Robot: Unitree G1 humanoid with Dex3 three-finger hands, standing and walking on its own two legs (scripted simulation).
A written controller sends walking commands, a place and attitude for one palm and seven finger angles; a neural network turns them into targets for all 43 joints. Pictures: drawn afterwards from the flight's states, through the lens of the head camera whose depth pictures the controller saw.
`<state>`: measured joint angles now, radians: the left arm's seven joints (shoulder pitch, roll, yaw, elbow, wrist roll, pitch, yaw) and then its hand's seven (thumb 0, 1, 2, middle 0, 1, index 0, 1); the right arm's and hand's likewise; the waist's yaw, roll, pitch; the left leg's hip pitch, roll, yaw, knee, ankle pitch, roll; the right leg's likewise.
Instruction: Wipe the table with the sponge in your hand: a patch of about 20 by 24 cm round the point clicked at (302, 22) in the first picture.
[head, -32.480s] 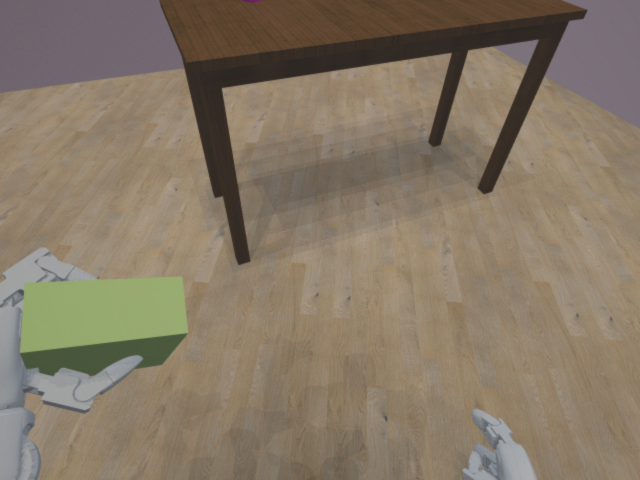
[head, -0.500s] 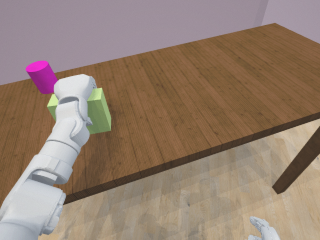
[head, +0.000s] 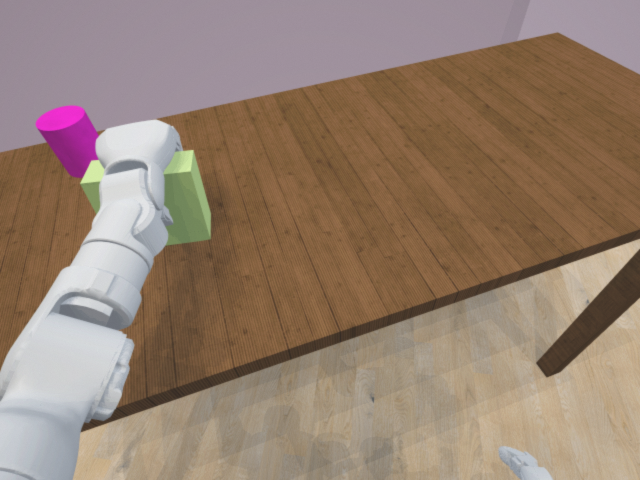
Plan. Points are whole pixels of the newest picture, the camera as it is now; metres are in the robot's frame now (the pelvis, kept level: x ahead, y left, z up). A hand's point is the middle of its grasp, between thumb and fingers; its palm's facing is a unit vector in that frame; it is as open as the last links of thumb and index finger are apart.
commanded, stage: wipe forward along the third lane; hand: left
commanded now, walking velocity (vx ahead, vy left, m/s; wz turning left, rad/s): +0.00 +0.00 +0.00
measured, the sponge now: (158, 212) +0.44 +0.24 +0.10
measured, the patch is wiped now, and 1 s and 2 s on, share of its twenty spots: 1.00 1.00 1.00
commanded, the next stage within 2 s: wipe back along the third lane in 0.16 s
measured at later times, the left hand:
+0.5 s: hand (148, 177) +0.47 +0.25 +0.15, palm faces +0.01 -0.01 -1.00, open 9.6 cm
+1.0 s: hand (147, 191) +0.44 +0.24 +0.15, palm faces +0.11 -0.04 -0.99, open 9.6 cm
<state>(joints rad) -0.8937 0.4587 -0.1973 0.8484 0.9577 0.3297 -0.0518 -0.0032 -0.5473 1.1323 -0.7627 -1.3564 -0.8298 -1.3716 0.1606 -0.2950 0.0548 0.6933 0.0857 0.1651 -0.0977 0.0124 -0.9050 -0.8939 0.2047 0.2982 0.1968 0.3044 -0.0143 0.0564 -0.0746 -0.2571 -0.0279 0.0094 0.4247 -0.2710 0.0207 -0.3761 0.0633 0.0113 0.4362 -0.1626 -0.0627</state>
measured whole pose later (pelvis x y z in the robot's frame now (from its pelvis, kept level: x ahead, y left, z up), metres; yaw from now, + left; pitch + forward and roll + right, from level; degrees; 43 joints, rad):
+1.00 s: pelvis +0.05 +0.04 +0.00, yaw +1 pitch +4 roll -1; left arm -0.62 0.34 -0.36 0.36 0.96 0.62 -0.01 -0.01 -0.47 1.10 -0.68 -1.44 -0.75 -1.47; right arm 0.02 -0.28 0.07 0.63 0.10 0.22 0.00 0.01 -0.91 -0.89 0.20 0.30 0.19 0.30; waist 0.07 0.09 -0.10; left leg -0.13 -0.06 -0.01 0.39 -0.33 0.07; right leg -0.25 0.03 0.00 0.42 -0.24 -0.02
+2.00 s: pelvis +0.02 +0.01 +0.00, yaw -1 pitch -1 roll +0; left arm -0.17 0.36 -0.32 -0.22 0.92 0.67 0.05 0.03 -0.45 1.08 -0.67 -1.45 -0.76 -1.45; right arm 0.00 -0.29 0.08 0.58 0.10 0.29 0.05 0.02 -0.91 -0.89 0.20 0.30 0.19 0.30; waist 0.08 0.11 -0.05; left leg -0.08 -0.03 0.03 0.42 -0.33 0.03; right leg -0.22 0.06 0.04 0.49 -0.23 -0.05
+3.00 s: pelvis -0.01 +0.00 +0.00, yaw +0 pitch -3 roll +1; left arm -0.24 0.55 -0.15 -0.02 0.87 0.47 -0.15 -0.03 -0.49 1.08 -0.75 -1.38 -0.82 -1.38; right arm 0.02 -0.29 0.08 0.63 0.07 0.15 -0.08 0.02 -0.91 -0.89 0.20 0.30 0.20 0.30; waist 0.10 0.11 0.01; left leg -0.09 -0.04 -0.02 0.41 -0.27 0.02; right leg -0.22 0.05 0.01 0.46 -0.18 -0.07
